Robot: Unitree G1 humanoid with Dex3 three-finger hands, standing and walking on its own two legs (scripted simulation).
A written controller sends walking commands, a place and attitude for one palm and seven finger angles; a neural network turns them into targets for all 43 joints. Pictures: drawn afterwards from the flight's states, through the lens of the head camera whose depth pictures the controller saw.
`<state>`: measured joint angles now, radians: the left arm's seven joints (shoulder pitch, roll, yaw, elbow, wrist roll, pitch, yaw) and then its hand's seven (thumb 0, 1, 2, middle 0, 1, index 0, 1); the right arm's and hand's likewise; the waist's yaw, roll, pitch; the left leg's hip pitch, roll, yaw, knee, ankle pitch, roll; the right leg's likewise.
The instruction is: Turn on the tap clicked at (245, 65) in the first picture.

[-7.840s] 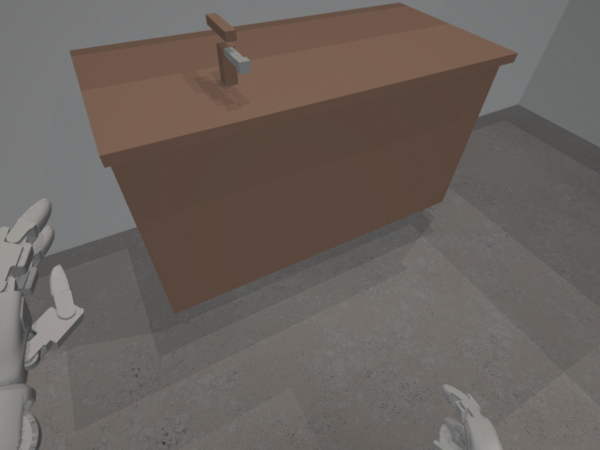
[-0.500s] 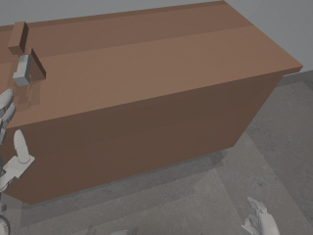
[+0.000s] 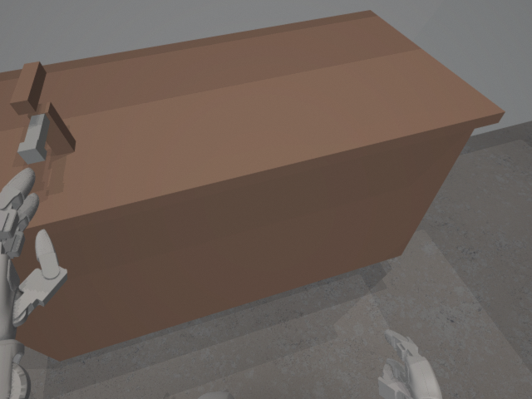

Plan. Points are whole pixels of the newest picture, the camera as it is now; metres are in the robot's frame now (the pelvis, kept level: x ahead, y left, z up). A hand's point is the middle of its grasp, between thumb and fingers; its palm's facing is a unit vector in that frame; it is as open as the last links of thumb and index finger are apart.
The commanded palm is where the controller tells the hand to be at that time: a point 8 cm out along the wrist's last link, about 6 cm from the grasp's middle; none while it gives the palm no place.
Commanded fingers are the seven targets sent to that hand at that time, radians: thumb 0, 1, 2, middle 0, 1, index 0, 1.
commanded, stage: come to a stop and stand still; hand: left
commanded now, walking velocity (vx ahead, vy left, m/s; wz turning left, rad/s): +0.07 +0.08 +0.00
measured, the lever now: (32, 151) +0.46 +0.43 +0.12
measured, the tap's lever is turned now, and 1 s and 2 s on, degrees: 0 0 0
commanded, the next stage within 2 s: look again from close up in 0.98 s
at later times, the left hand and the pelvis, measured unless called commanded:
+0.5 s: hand (24, 321) +0.16 +0.24 +0.17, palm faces +0.42 -0.82 -0.39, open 7.4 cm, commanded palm +0.11 +0.28 +0.18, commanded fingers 0.00 0.90 0.90 -0.20 -0.30 -0.20 -0.30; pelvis -0.05 +0.00 +0.00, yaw +0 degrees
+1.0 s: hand (30, 349) +0.14 +0.23 +0.16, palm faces +0.37 -0.85 -0.36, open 7.4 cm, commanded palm +0.09 +0.28 +0.18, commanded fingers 0.00 0.90 0.90 -0.20 -0.30 -0.20 -0.30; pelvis -0.08 +0.00 +0.00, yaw -1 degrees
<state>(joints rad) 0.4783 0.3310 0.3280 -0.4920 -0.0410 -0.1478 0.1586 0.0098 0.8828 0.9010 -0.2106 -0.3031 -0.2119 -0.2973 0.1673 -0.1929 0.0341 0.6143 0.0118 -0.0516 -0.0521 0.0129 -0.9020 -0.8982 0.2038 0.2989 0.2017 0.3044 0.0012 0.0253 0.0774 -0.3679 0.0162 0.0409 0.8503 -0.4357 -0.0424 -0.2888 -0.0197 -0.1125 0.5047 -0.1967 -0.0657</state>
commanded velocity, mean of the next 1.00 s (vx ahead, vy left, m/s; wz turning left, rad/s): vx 0.05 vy -0.01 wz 0.00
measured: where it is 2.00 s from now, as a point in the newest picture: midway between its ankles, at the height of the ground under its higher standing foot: outside the picture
